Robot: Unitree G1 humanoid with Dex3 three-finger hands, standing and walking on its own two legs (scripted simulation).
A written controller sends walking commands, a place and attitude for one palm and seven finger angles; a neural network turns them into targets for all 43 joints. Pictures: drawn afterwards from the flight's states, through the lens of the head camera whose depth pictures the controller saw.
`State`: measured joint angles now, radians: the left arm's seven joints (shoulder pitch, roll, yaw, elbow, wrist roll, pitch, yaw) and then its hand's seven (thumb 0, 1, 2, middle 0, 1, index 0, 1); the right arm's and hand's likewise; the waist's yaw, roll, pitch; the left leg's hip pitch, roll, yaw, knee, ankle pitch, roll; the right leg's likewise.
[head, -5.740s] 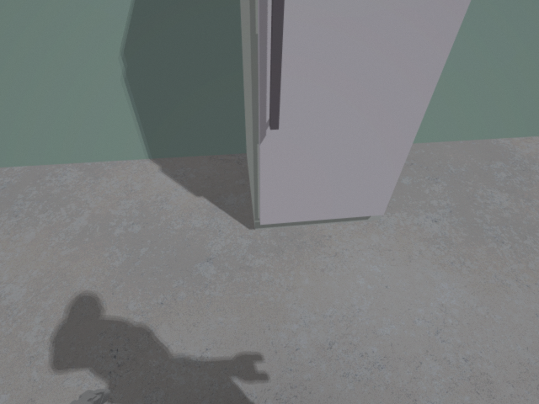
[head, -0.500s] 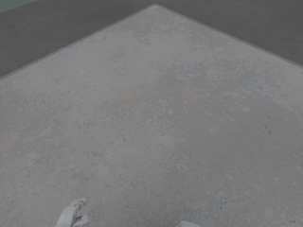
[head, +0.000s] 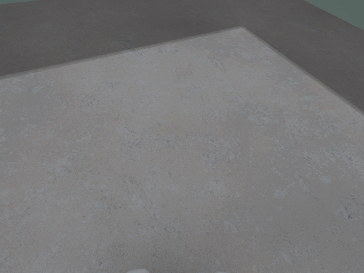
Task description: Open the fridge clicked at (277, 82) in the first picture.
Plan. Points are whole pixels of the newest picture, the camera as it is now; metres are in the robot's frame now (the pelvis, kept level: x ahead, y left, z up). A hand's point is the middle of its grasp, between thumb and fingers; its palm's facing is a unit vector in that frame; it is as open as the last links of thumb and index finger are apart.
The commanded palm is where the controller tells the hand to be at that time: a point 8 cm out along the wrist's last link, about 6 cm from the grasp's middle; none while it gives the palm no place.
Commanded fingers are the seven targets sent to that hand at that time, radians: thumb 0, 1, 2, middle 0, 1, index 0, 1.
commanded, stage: turn to face it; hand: left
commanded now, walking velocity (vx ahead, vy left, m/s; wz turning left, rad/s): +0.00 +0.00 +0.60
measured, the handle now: out of the picture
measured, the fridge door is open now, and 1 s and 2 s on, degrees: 0 0 0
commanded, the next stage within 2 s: none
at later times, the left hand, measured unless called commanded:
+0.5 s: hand out of the picture +0.00 +0.16 -0.13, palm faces +0.30 -0.91 -0.28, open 7.4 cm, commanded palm none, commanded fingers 0.00 0.90 0.90 -0.20 -0.30 -0.20 -0.30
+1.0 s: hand out of the picture -0.20 +0.13 -0.17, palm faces +0.62 -0.74 -0.25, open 7.4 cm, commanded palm none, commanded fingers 0.00 0.90 0.90 -0.20 -0.30 -0.20 -0.30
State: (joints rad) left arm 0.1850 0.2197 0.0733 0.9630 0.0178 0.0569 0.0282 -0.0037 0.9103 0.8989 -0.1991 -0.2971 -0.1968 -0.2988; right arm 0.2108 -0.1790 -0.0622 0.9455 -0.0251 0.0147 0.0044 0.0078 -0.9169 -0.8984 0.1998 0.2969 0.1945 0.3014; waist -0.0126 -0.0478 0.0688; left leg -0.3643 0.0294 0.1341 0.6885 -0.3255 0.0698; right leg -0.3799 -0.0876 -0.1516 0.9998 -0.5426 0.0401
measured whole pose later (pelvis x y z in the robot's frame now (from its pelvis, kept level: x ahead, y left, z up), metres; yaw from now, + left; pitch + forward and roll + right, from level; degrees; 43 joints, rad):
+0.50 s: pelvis -0.04 -0.07 +0.01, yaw +17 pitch +1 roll +0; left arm 0.18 0.19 0.05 0.88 0.02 0.04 0.02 0.00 0.91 0.90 -0.20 -0.30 -0.20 -0.30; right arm 0.22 -0.25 -0.11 0.92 -0.03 0.08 0.02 0.01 -0.91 -0.90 0.20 0.30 0.20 0.30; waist -0.02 0.06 0.02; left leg -0.51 -0.08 -0.11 0.74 -0.33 -0.03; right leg -0.25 -0.03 -0.05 0.56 -0.35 0.00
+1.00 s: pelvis -0.08 -0.05 +0.00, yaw +36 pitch +0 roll +0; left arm 0.27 0.27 0.07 0.95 0.02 0.08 0.01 0.01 0.90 0.90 -0.20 -0.30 -0.20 -0.30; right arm 0.10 -0.23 -0.06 0.89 -0.02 0.02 0.03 0.01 -0.91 -0.90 0.20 0.30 0.19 0.30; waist 0.04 -0.06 0.08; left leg -0.30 0.01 0.08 0.64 -0.32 0.03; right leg -0.40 -0.17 -0.13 1.01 -0.54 0.08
